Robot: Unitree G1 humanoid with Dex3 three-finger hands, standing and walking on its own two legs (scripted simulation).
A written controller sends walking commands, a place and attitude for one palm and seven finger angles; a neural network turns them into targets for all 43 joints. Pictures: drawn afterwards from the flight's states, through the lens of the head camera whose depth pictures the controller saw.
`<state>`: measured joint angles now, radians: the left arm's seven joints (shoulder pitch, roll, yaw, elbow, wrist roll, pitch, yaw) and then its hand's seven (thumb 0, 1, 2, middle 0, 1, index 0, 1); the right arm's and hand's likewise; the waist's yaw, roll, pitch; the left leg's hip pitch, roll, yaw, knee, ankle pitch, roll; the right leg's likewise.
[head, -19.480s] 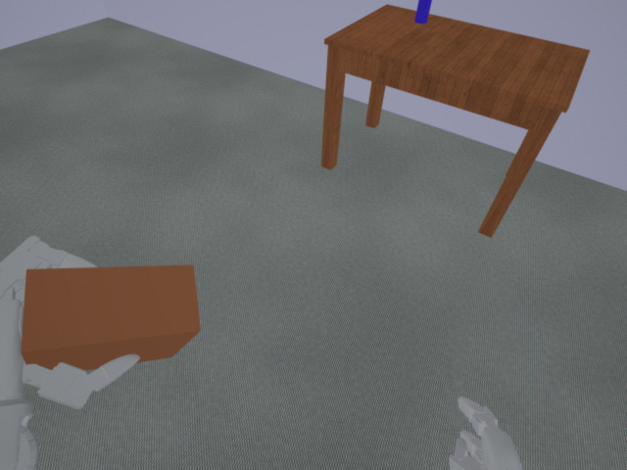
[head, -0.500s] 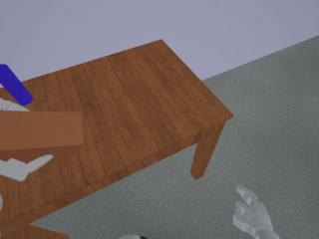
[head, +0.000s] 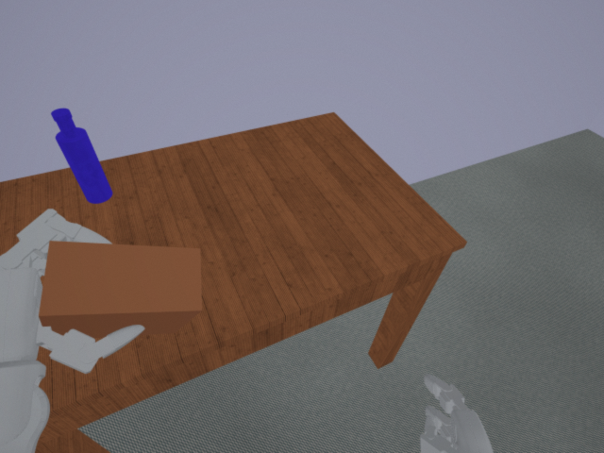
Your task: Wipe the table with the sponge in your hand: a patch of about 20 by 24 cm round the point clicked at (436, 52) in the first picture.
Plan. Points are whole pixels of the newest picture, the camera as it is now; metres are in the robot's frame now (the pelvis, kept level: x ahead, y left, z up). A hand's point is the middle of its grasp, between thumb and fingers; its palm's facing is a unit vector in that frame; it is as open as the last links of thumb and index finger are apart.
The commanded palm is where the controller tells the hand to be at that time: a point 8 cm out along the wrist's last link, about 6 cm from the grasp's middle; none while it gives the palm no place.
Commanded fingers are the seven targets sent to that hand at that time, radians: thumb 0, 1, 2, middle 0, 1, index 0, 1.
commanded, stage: come to a stop and stand still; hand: left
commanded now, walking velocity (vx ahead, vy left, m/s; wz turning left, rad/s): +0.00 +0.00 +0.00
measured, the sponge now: (146, 294) +0.24 +0.20 +0.14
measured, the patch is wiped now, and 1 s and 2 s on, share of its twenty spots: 0.00 0.00 0.00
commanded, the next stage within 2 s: none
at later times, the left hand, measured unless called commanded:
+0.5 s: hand (16, 336) +0.17 +0.29 +0.16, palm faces +0.44 -0.84 -0.31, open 10.8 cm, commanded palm +0.09 +0.32 +0.18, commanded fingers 0.00 0.10 1.30 -1.20 -1.60 -1.20 -1.60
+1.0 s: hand out of the picture +0.07 +0.31 +0.16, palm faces +0.32 -0.83 -0.46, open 10.8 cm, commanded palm +0.02 +0.36 +0.18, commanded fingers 0.00 0.10 1.30 -1.20 -1.60 -1.20 -1.60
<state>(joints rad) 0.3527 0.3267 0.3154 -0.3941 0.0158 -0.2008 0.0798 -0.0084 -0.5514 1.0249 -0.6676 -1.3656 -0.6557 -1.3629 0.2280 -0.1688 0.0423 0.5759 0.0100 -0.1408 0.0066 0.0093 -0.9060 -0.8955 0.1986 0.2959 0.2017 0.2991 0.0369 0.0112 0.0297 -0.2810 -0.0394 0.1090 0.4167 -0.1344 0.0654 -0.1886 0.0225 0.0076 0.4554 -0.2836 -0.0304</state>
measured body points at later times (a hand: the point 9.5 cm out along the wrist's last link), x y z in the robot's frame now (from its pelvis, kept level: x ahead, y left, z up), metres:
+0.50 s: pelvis -0.05 +0.03 -0.02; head -0.05 +0.05 +0.43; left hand +0.14 +0.33 +0.17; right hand +0.14 -0.19 -0.09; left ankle +0.09 +0.05 -0.74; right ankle -0.01 -0.07 -0.72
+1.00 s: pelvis -0.14 +0.08 -0.03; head -0.14 +0.09 +0.42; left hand +0.05 +0.36 +0.18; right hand +0.01 -0.15 -0.11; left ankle -0.15 +0.20 -0.70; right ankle -0.03 +0.00 -0.74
